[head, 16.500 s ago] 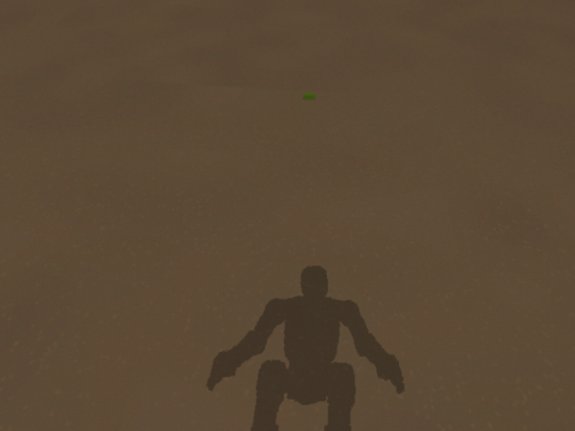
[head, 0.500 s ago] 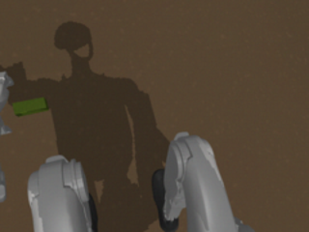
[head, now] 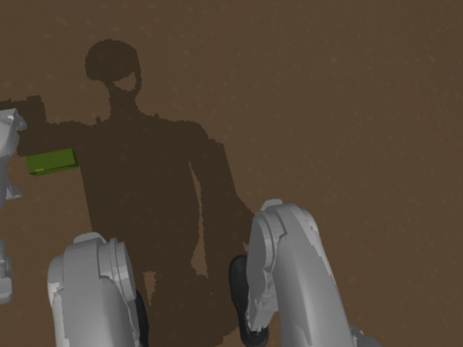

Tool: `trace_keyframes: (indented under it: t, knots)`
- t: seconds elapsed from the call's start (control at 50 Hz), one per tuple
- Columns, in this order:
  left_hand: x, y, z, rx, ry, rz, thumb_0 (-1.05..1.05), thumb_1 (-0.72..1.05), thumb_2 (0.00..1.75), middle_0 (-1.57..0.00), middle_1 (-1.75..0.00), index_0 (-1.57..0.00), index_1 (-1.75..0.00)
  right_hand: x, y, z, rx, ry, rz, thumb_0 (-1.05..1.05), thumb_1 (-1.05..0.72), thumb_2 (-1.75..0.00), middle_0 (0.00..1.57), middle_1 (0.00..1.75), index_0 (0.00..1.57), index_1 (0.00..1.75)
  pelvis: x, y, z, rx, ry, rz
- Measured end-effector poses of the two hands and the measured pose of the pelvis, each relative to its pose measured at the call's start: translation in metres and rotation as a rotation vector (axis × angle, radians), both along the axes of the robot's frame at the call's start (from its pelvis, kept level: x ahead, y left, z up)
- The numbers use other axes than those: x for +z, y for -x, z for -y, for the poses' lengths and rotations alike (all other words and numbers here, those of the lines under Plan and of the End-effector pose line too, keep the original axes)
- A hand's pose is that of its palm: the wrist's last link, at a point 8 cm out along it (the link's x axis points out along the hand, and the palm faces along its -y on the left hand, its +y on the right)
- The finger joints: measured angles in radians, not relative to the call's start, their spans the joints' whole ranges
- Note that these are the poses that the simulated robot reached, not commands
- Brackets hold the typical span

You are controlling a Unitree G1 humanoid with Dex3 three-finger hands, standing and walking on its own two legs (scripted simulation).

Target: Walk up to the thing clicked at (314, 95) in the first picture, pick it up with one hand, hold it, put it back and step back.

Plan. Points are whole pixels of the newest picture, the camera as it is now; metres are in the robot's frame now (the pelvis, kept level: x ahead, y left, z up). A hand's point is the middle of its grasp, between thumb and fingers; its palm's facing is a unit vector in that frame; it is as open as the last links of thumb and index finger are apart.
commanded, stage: rise first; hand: left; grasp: from above
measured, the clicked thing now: (53, 162) +0.48 +0.28 -0.30
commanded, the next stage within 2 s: approach in 0.64 s
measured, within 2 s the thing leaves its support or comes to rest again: neither
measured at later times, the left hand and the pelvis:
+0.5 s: hand (1, 165) +0.45 +0.32 -0.18, palm faces -0.45 -0.10 -0.89, open 12.3 cm; pelvis +0.00 +0.00 +0.00, yaw +0 degrees
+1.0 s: hand (21, 159) +0.45 +0.29 -0.18, palm faces -0.44 -0.09 -0.89, open 12.3 cm; pelvis +0.00 +0.00 +0.00, yaw +1 degrees
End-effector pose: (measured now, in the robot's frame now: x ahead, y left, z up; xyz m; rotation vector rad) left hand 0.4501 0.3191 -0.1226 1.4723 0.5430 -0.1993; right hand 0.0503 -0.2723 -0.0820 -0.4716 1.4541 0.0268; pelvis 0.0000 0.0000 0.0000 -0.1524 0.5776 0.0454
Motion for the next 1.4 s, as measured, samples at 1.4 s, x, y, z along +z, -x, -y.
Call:
trace_keyframes:
  t: [1.4]
  knots:
    - [-0.011, -0.037, 0.051, 0.048, -0.004, -0.011, 0.0, -0.27, 0.79, -0.33, -0.74, -0.33, -0.75, -0.001, 0.05, -0.005, -0.059, -0.057, -0.056, 0.0, -0.9, -0.89, 0.2, 0.3, 0.2, 0.3, -0.006, 0.001, 0.004, -0.024, -0.008, 0.003]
